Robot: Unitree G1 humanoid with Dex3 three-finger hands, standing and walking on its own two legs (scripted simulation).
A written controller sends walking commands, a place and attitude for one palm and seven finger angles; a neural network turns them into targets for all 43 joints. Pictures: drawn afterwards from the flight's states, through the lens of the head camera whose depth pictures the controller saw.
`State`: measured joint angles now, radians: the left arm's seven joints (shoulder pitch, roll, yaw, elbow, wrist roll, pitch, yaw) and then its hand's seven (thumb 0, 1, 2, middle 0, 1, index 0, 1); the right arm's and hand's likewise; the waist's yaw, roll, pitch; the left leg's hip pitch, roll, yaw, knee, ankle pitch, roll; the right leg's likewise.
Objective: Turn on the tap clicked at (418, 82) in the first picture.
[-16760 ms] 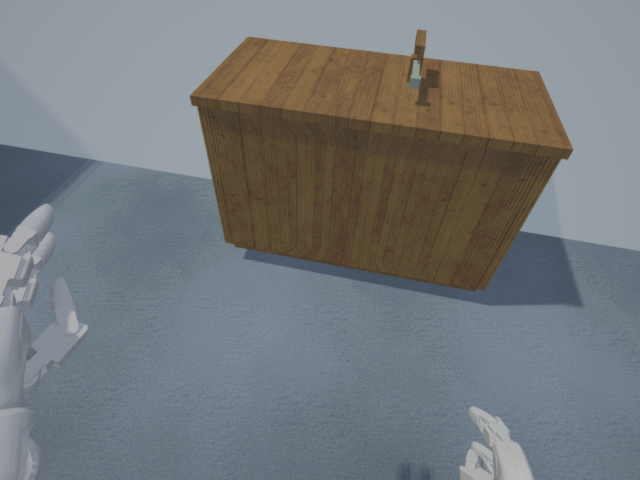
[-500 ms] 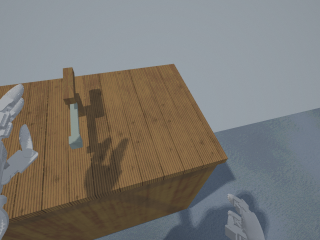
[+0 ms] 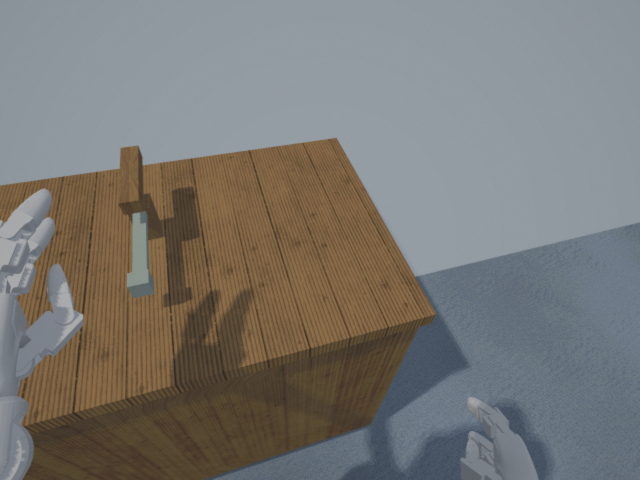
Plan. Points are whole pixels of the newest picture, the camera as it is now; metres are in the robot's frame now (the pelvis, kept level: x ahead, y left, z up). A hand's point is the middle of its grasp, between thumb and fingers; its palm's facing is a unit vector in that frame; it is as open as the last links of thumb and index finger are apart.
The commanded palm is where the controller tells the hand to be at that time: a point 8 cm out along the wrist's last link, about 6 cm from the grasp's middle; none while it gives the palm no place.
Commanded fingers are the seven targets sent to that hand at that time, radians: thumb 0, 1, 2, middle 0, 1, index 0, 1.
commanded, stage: come to a stop and stand still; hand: left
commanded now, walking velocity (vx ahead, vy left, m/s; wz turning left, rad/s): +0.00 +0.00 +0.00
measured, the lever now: (140, 283) +0.35 +0.29 +0.01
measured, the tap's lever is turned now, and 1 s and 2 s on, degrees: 0 0 0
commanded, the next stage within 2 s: look again from close up in 0.06 s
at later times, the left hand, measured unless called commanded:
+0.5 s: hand (80, 317) +0.22 +0.25 +0.16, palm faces +0.37 -0.85 -0.37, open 7.4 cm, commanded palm +0.16 +0.28 +0.17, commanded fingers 0.00 0.90 0.90 -0.20 -0.30 -0.20 -0.30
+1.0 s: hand (67, 344) +0.20 +0.25 +0.15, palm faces +0.53 -0.79 -0.31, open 7.4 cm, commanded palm +0.15 +0.27 +0.16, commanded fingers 0.00 0.90 0.90 -0.20 -0.30 -0.20 -0.30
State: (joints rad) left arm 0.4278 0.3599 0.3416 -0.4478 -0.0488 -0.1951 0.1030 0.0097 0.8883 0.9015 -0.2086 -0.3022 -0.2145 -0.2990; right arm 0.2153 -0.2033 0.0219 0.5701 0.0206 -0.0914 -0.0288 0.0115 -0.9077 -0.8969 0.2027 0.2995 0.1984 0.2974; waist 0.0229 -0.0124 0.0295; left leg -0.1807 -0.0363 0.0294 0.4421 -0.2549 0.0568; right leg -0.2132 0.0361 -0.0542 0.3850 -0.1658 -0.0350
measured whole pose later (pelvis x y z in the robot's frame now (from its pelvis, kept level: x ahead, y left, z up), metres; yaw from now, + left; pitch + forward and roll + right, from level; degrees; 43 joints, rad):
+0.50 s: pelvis +0.00 +0.00 +0.00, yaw +0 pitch +0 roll -1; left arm 0.44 0.36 0.34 -0.46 -0.05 -0.18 0.11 0.01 0.89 0.90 -0.21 -0.30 -0.21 -0.30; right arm 0.22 -0.20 0.02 0.58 0.02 -0.10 -0.03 0.01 -0.91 -0.90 0.20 0.30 0.20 0.30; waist 0.02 -0.02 0.03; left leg -0.17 -0.03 0.03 0.43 -0.25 0.06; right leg -0.21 0.04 -0.05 0.38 -0.16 -0.04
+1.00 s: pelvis +0.00 -0.03 -0.02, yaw +4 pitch +1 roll +0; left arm 0.36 0.35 0.35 -0.39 -0.09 -0.09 0.14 0.01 0.89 0.90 -0.21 -0.30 -0.22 -0.30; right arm 0.15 -0.25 0.03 0.64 0.02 -0.11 -0.02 0.01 -0.91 -0.90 0.20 0.30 0.20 0.30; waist 0.07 0.00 -0.03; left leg -0.33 -0.04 -0.04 0.66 -0.35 0.02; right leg -0.35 0.04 -0.10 0.63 -0.31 -0.08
